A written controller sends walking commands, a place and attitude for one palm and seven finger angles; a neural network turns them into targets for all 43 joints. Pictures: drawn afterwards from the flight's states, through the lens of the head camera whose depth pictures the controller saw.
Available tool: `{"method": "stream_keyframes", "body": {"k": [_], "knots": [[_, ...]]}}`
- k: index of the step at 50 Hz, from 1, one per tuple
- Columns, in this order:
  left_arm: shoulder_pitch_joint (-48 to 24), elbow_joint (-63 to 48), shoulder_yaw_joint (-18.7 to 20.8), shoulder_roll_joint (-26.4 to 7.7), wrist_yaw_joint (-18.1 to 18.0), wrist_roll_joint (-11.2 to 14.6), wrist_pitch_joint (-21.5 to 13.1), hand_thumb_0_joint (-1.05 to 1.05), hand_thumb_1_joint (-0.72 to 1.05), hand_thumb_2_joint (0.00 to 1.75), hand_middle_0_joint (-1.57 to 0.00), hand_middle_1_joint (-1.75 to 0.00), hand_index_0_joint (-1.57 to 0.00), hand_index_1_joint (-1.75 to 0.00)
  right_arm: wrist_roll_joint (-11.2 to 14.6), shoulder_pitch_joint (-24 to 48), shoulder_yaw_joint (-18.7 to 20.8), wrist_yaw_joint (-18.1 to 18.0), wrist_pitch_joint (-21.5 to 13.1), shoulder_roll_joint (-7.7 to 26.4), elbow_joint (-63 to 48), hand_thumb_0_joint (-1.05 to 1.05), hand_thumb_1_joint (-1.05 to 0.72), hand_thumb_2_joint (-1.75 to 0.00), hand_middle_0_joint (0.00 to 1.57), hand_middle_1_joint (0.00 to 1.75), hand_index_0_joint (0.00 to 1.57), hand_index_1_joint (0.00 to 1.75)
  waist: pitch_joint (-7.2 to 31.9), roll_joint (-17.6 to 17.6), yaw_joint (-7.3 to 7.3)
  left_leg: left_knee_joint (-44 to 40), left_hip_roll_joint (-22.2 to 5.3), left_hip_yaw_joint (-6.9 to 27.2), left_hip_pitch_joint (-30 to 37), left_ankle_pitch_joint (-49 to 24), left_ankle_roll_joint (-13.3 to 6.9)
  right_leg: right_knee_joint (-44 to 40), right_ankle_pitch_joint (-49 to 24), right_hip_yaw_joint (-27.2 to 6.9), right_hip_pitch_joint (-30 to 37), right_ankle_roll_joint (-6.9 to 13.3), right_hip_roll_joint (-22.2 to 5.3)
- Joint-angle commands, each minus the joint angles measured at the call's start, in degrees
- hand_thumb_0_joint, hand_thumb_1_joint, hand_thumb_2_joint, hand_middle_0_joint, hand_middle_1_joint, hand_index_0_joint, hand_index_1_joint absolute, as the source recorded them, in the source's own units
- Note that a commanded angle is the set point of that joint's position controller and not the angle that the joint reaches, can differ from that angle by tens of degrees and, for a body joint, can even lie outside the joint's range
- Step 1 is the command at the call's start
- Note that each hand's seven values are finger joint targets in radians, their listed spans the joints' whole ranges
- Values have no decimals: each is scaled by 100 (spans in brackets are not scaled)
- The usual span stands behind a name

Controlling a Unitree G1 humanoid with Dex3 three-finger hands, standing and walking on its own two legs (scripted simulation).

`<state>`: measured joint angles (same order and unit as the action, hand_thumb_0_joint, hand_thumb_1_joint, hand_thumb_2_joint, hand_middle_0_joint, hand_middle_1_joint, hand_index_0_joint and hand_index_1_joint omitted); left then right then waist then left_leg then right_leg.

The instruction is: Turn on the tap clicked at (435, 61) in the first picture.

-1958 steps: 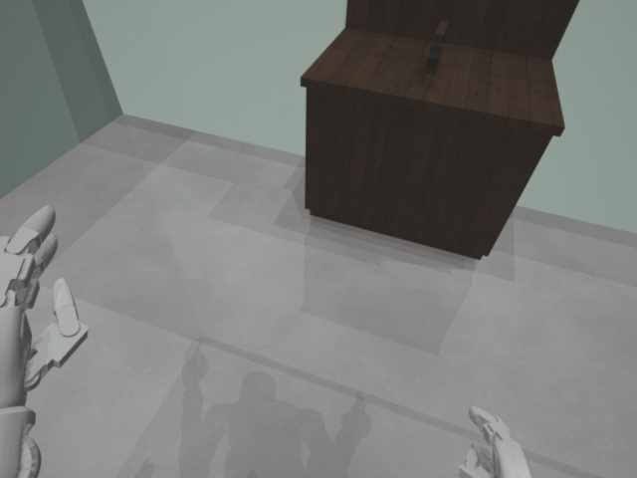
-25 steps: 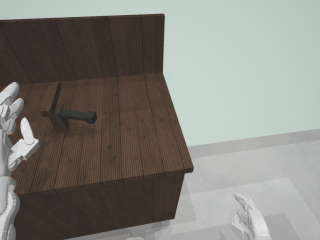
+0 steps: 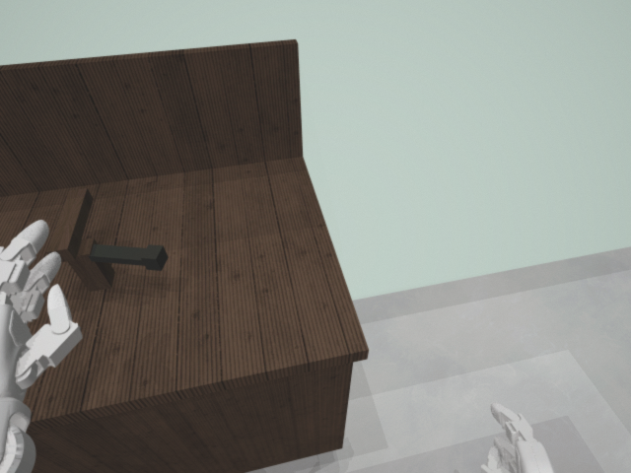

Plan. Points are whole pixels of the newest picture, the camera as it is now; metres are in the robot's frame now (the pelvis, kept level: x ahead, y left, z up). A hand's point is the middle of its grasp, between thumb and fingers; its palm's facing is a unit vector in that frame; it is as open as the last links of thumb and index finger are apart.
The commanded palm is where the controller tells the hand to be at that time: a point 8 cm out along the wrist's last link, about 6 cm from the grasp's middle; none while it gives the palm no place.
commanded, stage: turn the palm inward beside the body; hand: left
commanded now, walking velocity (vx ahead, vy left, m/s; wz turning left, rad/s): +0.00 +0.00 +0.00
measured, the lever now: (154, 257) +0.40 +0.30 +0.03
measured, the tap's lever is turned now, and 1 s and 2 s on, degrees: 71 71 71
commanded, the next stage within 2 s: reach beside the lever's end, fingers flat in 1.24 s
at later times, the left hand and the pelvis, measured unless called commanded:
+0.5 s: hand (74, 361) +0.18 +0.25 +0.14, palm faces +0.45 -0.88 -0.17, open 7.4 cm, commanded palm +0.12 +0.29 +0.15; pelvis -0.01 +0.01 +0.00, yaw +1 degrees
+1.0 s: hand (95, 374) +0.17 +0.23 +0.14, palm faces +0.46 -0.88 -0.13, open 7.4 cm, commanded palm +0.11 +0.27 +0.15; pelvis -0.01 +0.00 +0.00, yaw +1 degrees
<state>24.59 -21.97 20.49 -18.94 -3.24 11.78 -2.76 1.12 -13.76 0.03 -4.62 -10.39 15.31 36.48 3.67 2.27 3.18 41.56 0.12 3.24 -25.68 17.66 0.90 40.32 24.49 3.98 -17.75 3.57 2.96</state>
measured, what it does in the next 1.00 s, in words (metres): stands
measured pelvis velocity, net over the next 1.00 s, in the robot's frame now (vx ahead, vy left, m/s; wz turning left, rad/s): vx -0.01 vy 0.00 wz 0.03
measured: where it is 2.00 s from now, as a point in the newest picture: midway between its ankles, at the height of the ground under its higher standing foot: outside the picture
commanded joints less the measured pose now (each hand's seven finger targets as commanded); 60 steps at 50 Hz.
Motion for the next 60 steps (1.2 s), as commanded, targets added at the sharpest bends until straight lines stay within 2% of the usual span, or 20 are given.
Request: {"method": "stream_keyframes", "body": {"k": [1,13,17,18,22,23,27,28,37,38,40,42,43,47,50,52,53,57,58,60], "knots": [[-359,-1510,500,-1018,-235,-18,-575,0,90,90,-20,-30,-20,-30,5,762,142,-8,-482,501,-980,0,-90,-90,20,30,20,30,810,122,62,-333,2,-92,971,-1349,-274,-732,-2148,-148,-328,-269,-348],[-209,-1779,-107,-488,-527,-85,-17,0,90,90,-20,-30,-20,-30,44,963,-27,-42,-424,431,-1088,0,-90,-90,20,30,20,30,442,98,27,-591,-78,79,985,-912,-237,-831,-1337,22,-533,-204,-270],[-94,-1821,30,-669,-600,-117,88,0,90,90,-20,-30,-20,-30,34,1019,-48,-67,-415,444,-1048,0,-90,-90,20,30,20,30,400,147,100,-631,-80,118,978,-796,-234,-895,-1177,-9,-525,-190,-251],[-114,-1899,-221,-399,-596,-90,92,0,90,90,-20,-30,-20,-30,39,1018,-75,-51,-409,399,-1106,0,-90,-90,20,30,20,30,455,91,31,-637,-75,118,984,-741,-226,-857,-1138,35,-539,-200,-270],[-6,-1969,-69,-596,-683,-122,124,0,90,90,-20,-30,-20,-30,47,1049,-71,-59,-403,422,-1053,0,-90,-90,20,30,20,30,392,321,90,-630,-61,142,947,-619,-218,-899,-999,-11,-545,-171,-253],[-73,-2072,-359,-302,-683,-99,114,0,90,90,-20,-30,-20,-30,48,1074,-105,-51,-411,375,-1142,0,-90,-90,20,30,20,30,396,256,18,-632,-58,151,944,-530,-220,-863,-928,34,-603,-185,-268],[172,-1994,-180,-485,-751,-71,153,0,90,90,-20,-30,-20,-30,54,1106,-85,-69,-445,422,-1087,0,-90,-90,20,30,20,30,271,310,93,-631,-54,173,842,-320,-224,-941,-749,-15,-630,-173,-253],[155,-2061,-472,-201,-735,-31,163,0,90,90,-20,-30,-20,-30,62,1106,-125,-64,-447,387,-1171,0,-90,-90,20,30,20,30,268,124,18,-637,-48,165,811,-260,-229,-911,-711,25,-638,-192,-273],[311,-2110,-172,-480,-900,81,215,0,90,90,-20,-30,-20,-30,68,1099,-96,-99,-539,448,-1093,0,-90,-90,20,30,20,30,234,163,81,-484,-7,149,665,-177,-253,-1033,-572,-91,-636,-199,-293],[230,-2185,-439,-186,-877,132,216,0,90,90,-20,-30,-20,-30,82,1140,-120,-95,-551,404,-1168,0,-90,-90,20,30,20,30,267,97,22,-476,1,130,660,-144,-252,-1012,-548,-81,-648,-217,-319],[197,-2091,-413,-246,-857,185,257,0,90,90,-20,-30,-20,-30,91,1164,-116,-111,-585,443,-1159,0,-90,-90,20,30,20,30,198,26,37,-428,-3,118,613,-121,-264,-1090,-472,-149,-670,-228,-334],[284,-2042,-231,-413,-855,194,347,0,90,90,-20,-30,-20,-30,95,1142,-106,-133,-605,451,-1079,0,-90,-90,20,30,20,30,169,197,106,-439,16,119,616,-136,-254,-1142,-491,-193,-611,-214,-346],[159,-2173,-535,-162,-833,180,352,0,90,90,-20,-30,-20,-30,107,1156,-138,-129,-613,418,-1147,0,-90,-90,20,30,20,30,165,201,15,-433,10,104,673,-152,-263,-1112,-520,-166,-656,-226,-366],[326,-2062,-230,-458,-843,147,394,0,90,90,-20,-30,-20,-30,90,1093,-98,-130,-644,463,-1075,0,-90,-90,20,30,20,30,217,108,104,-395,4,100,690,-346,-262,-1145,-723,-218,-577,-230,-362],[319,-2049,-316,-295,-829,224,353,0,90,90,-20,-30,-20,-30,75,1079,-102,-117,-660,461,-1138,0,-90,-90,20,30,20,30,340,-192,68,-332,7,73,684,-550,-280,-1055,-1098,-210,-508,-269,-373],[338,-1998,-144,-432,-842,196,371,0,90,90,-20,-30,-20,-30,78,1024,-85,-114,-650,461,-1054,0,-90,-90,20,30,20,30,279,13,109,-326,10,65,716,-651,-268,-1070,-1258,-214,-466,-251,-375],[276,-2048,-428,-163,-810,200,357,0,90,90,-20,-30,-20,-30,92,1046,-108,-106,-644,433,-1127,0,-90,-90,20,30,20,30,258,-82,44,-332,8,51,723,-682,-273,-1028,-1334,-191,-484,-263,-387],[284,-1983,-235,-386,-817,149,374,0,90,90,-20,-30,-20,-30,90,1004,-78,-108,-638,463,-1068,0,-90,-90,20,30,20,30,227,42,99,-349,13,45,751,-751,-269,-1070,-1415,-218,-456,-257,-381],[204,-2092,-486,-146,-790,166,363,0,90,90,-20,-30,-20,-30,93,1047,-106,-105,-645,429,-1135,0,-90,-90,20,30,20,30,289,84,34,-357,18,28,811,-718,-273,-1047,-1391,-208,-475,-268,-401],[262,-2028,-360,-257,-787,195,356,0,90,90,-20,-30,-20,-30,77,1043,-96,-112,-652,462,-1139,0,-90,-90,20,30,20,30,342,-214,78,-358,9,54,762,-775,-283,-1047,-1487,-220,-387,-275,-392]]}}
